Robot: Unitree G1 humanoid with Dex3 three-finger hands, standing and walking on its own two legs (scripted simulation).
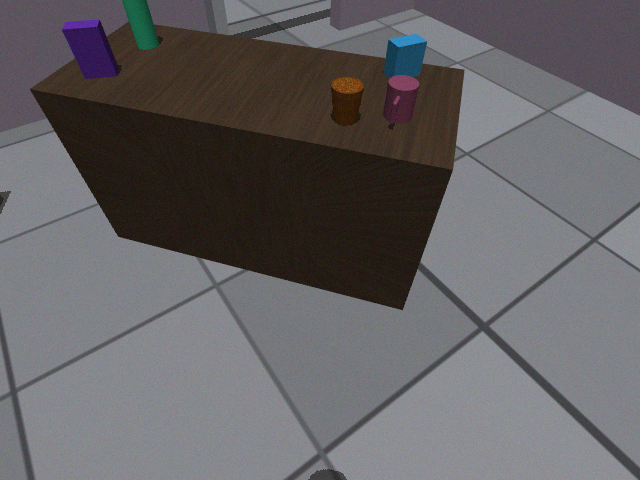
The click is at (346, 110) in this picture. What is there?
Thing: tapered cup
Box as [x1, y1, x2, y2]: [331, 77, 363, 124]
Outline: 341,77 335,79 331,84 334,120 336,122 341,124 350,124 355,121 358,113 358,106 360,104 360,97 363,89 363,84 358,79 352,77
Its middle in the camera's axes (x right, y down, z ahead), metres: +0.07 -0.35 +1.00
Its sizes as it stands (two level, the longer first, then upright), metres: 0.081 0.081 0.095
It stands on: a support 0.66 m high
